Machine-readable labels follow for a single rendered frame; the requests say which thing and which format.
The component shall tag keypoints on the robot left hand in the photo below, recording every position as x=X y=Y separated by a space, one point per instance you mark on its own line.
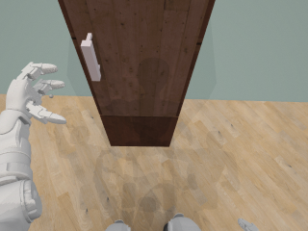
x=20 y=93

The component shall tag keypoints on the robot left forearm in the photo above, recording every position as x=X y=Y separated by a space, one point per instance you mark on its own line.
x=15 y=149

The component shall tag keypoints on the right robot shin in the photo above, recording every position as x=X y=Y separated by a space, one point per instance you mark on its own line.
x=179 y=215

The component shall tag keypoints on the robot left upper arm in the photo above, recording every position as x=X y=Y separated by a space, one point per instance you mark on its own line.
x=20 y=205

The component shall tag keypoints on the robot shin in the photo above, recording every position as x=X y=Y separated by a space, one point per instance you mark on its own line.
x=179 y=215
x=119 y=221

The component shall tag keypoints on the handle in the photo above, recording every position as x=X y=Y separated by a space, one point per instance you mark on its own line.
x=90 y=58

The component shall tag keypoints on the robot right hand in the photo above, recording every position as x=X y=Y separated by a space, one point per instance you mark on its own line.
x=247 y=226

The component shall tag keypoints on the cupboard door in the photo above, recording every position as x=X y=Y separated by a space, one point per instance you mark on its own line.
x=144 y=48

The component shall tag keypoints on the left robot shin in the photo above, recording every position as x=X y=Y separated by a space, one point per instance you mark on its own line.
x=119 y=221

